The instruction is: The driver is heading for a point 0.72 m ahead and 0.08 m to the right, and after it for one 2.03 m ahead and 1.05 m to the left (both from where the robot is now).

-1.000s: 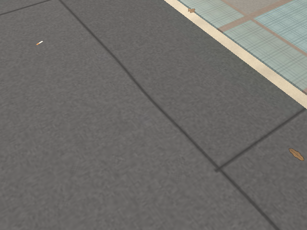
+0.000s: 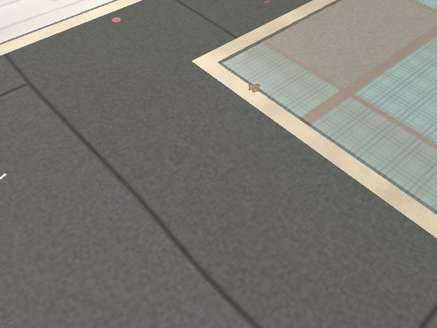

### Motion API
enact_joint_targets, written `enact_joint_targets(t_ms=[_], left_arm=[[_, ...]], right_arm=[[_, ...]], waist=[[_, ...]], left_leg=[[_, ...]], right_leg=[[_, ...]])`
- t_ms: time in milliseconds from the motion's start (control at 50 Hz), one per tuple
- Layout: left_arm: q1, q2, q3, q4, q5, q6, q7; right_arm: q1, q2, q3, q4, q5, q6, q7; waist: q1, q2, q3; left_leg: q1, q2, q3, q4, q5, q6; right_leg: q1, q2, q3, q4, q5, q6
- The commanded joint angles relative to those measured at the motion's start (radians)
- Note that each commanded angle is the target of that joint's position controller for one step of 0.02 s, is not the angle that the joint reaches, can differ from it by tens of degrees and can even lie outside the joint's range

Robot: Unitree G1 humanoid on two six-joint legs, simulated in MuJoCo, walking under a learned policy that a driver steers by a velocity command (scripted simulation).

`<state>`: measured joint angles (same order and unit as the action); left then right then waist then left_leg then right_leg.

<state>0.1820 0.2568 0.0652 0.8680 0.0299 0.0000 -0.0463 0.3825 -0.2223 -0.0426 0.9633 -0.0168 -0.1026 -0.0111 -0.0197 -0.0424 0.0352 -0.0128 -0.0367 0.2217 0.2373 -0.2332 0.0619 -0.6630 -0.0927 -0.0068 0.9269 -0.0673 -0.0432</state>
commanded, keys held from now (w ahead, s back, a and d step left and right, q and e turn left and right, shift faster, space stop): w+e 0.34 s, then w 0.06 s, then w+q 0.46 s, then q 0.14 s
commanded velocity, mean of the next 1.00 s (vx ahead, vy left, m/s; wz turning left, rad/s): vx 0.48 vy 0.00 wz -0.09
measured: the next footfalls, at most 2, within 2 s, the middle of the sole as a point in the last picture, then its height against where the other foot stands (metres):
right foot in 0.20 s outside the picture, level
left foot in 0.78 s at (229, 296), level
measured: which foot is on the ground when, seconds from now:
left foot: down 0.00-0.22, up 0.24-0.76, down 0.78-1.00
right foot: up 0.00-0.18, down 0.20-0.78, up 0.80-1.00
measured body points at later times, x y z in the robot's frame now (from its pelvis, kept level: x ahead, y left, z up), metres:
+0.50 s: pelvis +0.26 -0.07 +0.00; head +0.28 -0.09 +0.45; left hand +0.35 +0.19 -0.13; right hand +0.32 -0.35 -0.13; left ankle +0.41 +0.08 -0.67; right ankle +0.21 -0.10 -0.75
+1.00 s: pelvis +0.54 -0.07 +0.00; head +0.57 -0.06 +0.44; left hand +0.69 +0.18 -0.13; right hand +0.56 -0.35 -0.13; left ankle +0.55 -0.03 -0.75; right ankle +0.56 -0.24 -0.67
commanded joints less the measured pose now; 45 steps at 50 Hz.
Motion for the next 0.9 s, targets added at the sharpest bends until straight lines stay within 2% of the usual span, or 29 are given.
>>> enact_joint_targets(t_ms=[20, 100, 140, 160, 180, 200, 220, 240, 260, 280, 300, 320, 340, 380, 400, 440, 520, 640, 680, 700, 740, 760, 780, 800, 820, 840, 860, 880, 900], left_arm=[[-0.106, -0.006, -0.016, -0.091, 0.002, -0.01, -0.013], [-0.185, 0.008, -0.018, -0.135, 0.009, -0.012, -0.02], [-0.156, 0.023, -0.011, -0.134, 0.011, -0.011, -0.015], [-0.107, 0.035, -0.003, -0.123, 0.012, -0.012, -0.01], [-0.02, 0.054, 0.008, -0.099, 0.012, -0.017, -0.005], [0.124, 0.082, 0.027, -0.054, 0.018, -0.027, 0.005], [0.254, 0.176, 0.058, -0.024, 0.029, -0.031, 0.021], [0.197, 0.276, 0.082, -0.052, 0.005, -0.019, 0.027], [0.214, 0.256, 0.077, -0.056, -0.013, -0.005, 0.033], [0.164, 0.213, 0.065, -0.047, -0.017, -0.006, 0.042], [0.122, 0.159, 0.052, -0.043, -0.019, -0.013, 0.044], [0.088, 0.134, 0.043, -0.045, -0.024, -0.023, 0.048], [0.062, 0.116, 0.036, -0.052, -0.027, -0.032, 0.049], [0.083, 0.112, 0.03, -0.044, -0.032, -0.056, 0.045], [0.103, 0.123, 0.031, -0.036, -0.031, -0.063, 0.043], [0.152, 0.117, 0.026, -0.014, -0.028, -0.072, 0.041], [0.215, 0.114, 0.016, 0.011, -0.023, -0.08, 0.039], [0.273, 0.104, -0.001, 0.055, -0.002, -0.086, 0.06], [0.252, 0.11, -0.005, 0.062, 0.002, -0.087, 0.07], [0.235, 0.12, -0.006, 0.063, 0.003, -0.088, 0.075], [0.219, 0.146, -0.002, 0.067, 0.009, -0.083, 0.083], [0.203, 0.16, 0.001, 0.061, 0.007, -0.077, 0.083], [0.174, 0.158, -0.005, 0.032, -0.003, -0.08, 0.083], [0.242, 0.067, -0.021, -0.015, -0.026, -0.089, 0.061], [0.169, 0.127, -0.01, -0.024, 0.0, -0.098, 0.057], [0.113, 0.121, -0.014, -0.057, -0.005, -0.11, 0.049], [0.088, 0.121, -0.017, -0.064, -0.007, -0.118, 0.046], [0.08, 0.112, -0.016, -0.066, -0.005, -0.108, 0.047], [0.094, 0.103, -0.019, -0.073, 0.007, -0.087, 0.049]], right_arm=[[-0.008, -0.11, -0.018, -0.046, 0.0, -0.015, -0.006], [0.054, -0.133, -0.024, -0.017, -0.005, 0.002, -0.016], [0.047, -0.157, -0.03, -0.015, -0.008, 0.015, -0.023], [0.042, -0.174, -0.035, -0.015, -0.009, 0.023, -0.025], [0.04, -0.189, -0.039, -0.017, -0.009, 0.034, -0.025], [0.03, -0.196, -0.041, -0.027, -0.005, 0.043, -0.021], [0.033, -0.159, -0.032, -0.06, -0.005, 0.041, -0.016], [0.021, -0.082, -0.022, -0.142, 0.009, 0.03, 0.006], [-0.11, -0.158, -0.032, -0.169, -0.004, 0.016, 0.011], [-0.144, -0.133, -0.024, -0.184, 0.01, 0.002, 0.015], [-0.115, -0.128, -0.023, -0.167, 0.011, -0.004, 0.011], [-0.112, -0.125, -0.024, -0.166, -0.007, 0.009, 0.01], [-0.082, -0.116, -0.022, -0.158, -0.024, 0.03, 0.011], [-0.061, -0.099, -0.02, -0.154, -0.034, 0.062, 0.02], [-0.076, -0.092, -0.018, -0.16, -0.033, 0.069, 0.024], [-0.135, -0.084, -0.014, -0.173, -0.029, 0.074, 0.031], [-0.264, -0.091, -0.012, -0.204, -0.011, 0.073, 0.038], [-0.395, -0.081, 0.0, -0.246, -0.003, 0.064, 0.052], [-0.38, -0.083, -0.001, -0.248, -0.005, 0.061, 0.053], [-0.347, -0.087, -0.003, -0.239, -0.007, 0.061, 0.049], [-0.199, -0.116, -0.018, -0.196, -0.01, 0.058, 0.038], [-0.059, -0.136, -0.031, -0.153, -0.016, 0.051, 0.034], [0.095, -0.194, -0.053, -0.117, -0.034, 0.047, 0.025], [0.124, -0.313, -0.088, -0.12, -0.037, 0.054, 0.017], [0.062, -0.264, -0.079, -0.115, 0.016, 0.063, 0.029], [-0.018, -0.243, -0.074, -0.132, 0.02, 0.067, 0.029], [-0.056, -0.184, -0.06, -0.135, 0.012, 0.067, 0.03], [-0.083, -0.157, -0.051, -0.137, 0.01, 0.064, 0.024], [-0.094, -0.139, -0.043, -0.132, 0.015, 0.058, 0.018]], waist=[[-0.001, 0.109, 0.062], [-0.02, 0.107, 0.069], [0.005, 0.129, 0.036], [0.03, 0.143, 0.002], [0.065, 0.144, -0.051], [0.131, 0.109, -0.131], [0.178, 0.007, -0.231], [0.106, -0.229, -0.293], [0.15, -0.024, -0.245], [0.115, 0.013, -0.13], [0.061, 0.08, -0.049], [0.025, 0.085, -0.024], [-0.001, 0.07, -0.031], [-0.017, 0.054, -0.046], [-0.015, 0.044, -0.04], [0.006, 0.023, -0.014], [0.06, -0.005, 0.01], [0.099, -0.003, 0.07], [0.074, -0.008, 0.066], [0.054, -0.02, 0.044], [-0.013, -0.047, -0.044], [-0.077, -0.041, -0.113], [-0.152, 0.015, -0.197], [-0.087, 0.268, -0.286], [-0.08, 0.151, -0.293], [-0.048, 0.109, -0.144], [-0.026, 0.026, -0.074], [0.008, 0.001, -0.005], [0.038, 0.008, 0.002]], left_leg=[[-0.055, 0.267, -0.063, -0.102, 0.376, 0.075], [0.081, 0.308, -0.013, -0.031, 0.546, 0.065], [0.126, 0.314, 0.022, 0.083, 0.827, 0.054], [0.138, 0.317, 0.034, 0.183, 0.957, 0.051], [0.132, 0.317, 0.04, 0.332, 0.999, 0.05], [0.045, 0.302, 0.055, 0.553, 0.884, 0.028], [-0.184, 0.268, 0.054, 0.857, 0.497, -0.004], [-0.635, 0.019, -0.044, 1.223, -0.306, -0.071], [-0.751, 0.059, -0.231, 1.238, -0.24, -0.062], [-0.766, 0.107, -0.244, 1.179, -0.142, -0.053], [-0.699, 0.142, -0.244, 1.068, -0.093, -0.053], [-0.638, 0.162, -0.253, 0.997, -0.089, -0.062], [-0.576, 0.166, -0.253, 0.959, -0.081, -0.074], [-0.547, 0.161, -0.232, 0.903, -0.066, -0.09], [-0.556, 0.161, -0.222, 0.865, -0.036, -0.096], [-0.597, 0.17, -0.203, 0.772, 0.056, -0.097], [-0.661, 0.164, -0.189, 0.608, 0.201, -0.07], [-0.682, 0.092, -0.174, 0.425, 0.224, -0.008], [-0.616, 0.054, -0.149, 0.369, 0.17, 0.023], [-0.551, 0.023, -0.123, 0.356, 0.127, 0.043], [-0.393, -0.042, -0.09, 0.338, 0.032, 0.085], [-0.233, -0.059, -0.102, 0.269, 0.054, 0.112], [0.011, 0.061, -0.27, 0.229, 0.035, 0.173], [0.309, 0.354, -0.805, 0.186, 0.072, 0.357], [0.303, 0.367, -0.968, 0.079, 0.089, 0.374], [0.169, 0.347, -0.811, 0.059, 0.093, 0.346], [0.053, 0.311, -0.723, 0.03, 0.154, 0.31], [-0.059, 0.269, -0.64, 0.022, 0.333, 0.276], [-0.133, 0.229, -0.563, 0.021, 0.504, 0.254]], right_leg=[[0.016, 0.009, -0.055, -0.149, 0.084, -0.006], [0.038, 0.04, -0.115, -0.264, -0.006, -0.057], [0.121, 0.096, -0.153, -0.289, -0.108, -0.096], [0.187, 0.132, -0.167, -0.297, -0.168, -0.12], [0.284, 0.169, -0.169, -0.326, -0.206, -0.145], [0.482, 0.193, -0.146, -0.414, -0.171, -0.177], [0.731, 0.01, 0.108, -0.458, -0.274, -0.234], [0.986, -0.248, 0.694, -0.598, -0.258, -0.396], [0.95, -0.242, 0.666, -0.655, -0.165, -0.379], [0.838, -0.224, 0.523, -0.656, -0.074, -0.352], [0.695, -0.177, 0.427, -0.671, 0.066, -0.304], [0.612, -0.122, 0.352, -0.679, 0.143, -0.273], [0.561, -0.085, 0.301, -0.689, 0.19, -0.258], [0.53, -0.055, 0.249, -0.704, 0.268, -0.253], [0.519, -0.045, 0.23, -0.718, 0.276, -0.247], [0.534, -0.035, 0.19, -0.751, 0.293, -0.216], [0.633, -0.03, 0.126, -0.769, 0.343, -0.138], [0.779, -0.087, 0.037, -0.786, 0.407, -0.117], [0.807, -0.102, -0.003, -0.739, 0.563, -0.102], [0.815, -0.105, -0.024, -0.683, 0.729, -0.091], [0.838, -0.109, -0.054, -0.457, 0.999, -0.076], [0.785, -0.097, -0.074, -0.261, 0.95, -0.068], [0.586, -0.068, -0.104, 0.016, 0.677, -0.052], [0.155, 0.154, -0.117, 0.445, -0.161, 0.007], [0.015, 0.165, 0.069, 0.541, -0.385, -0.006], [-0.039, 0.098, 0.094, 0.499, -0.305, -0.009], [-0.015, 0.061, 0.08, 0.426, -0.258, -0.004], [0.028, 0.041, 0.07, 0.363, -0.255, 0.01], [0.09, 0.03, 0.065, 0.316, -0.263, 0.033]])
